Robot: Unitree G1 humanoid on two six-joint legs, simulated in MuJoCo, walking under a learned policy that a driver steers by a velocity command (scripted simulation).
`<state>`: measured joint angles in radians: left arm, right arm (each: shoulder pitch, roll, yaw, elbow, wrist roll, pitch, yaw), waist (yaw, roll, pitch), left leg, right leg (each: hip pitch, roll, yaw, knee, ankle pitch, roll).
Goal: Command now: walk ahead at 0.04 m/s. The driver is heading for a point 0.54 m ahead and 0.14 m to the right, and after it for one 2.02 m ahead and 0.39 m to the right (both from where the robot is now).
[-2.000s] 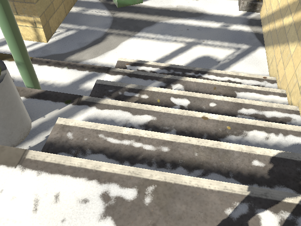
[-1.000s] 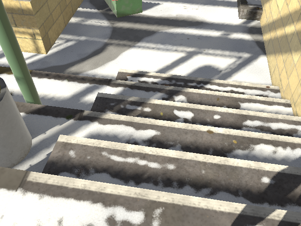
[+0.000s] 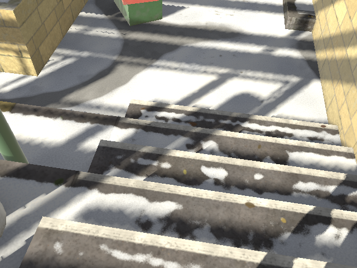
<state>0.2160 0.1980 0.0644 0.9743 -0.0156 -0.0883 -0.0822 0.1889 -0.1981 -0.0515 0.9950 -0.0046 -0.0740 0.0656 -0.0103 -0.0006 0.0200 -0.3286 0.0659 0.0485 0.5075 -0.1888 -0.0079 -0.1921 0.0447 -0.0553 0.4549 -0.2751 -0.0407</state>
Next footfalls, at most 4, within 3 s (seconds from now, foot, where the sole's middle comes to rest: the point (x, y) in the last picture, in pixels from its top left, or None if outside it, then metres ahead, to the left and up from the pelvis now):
1.18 right None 0.48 -0.28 -0.92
1.78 left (213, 209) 0.89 -0.18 -1.07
2.24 right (254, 185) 1.13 -0.45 -1.22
2.76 left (208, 160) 1.30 -0.19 -1.22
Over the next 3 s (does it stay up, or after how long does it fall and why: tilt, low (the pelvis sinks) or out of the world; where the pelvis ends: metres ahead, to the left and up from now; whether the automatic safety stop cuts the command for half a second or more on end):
stays up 1.35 -0.30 -0.49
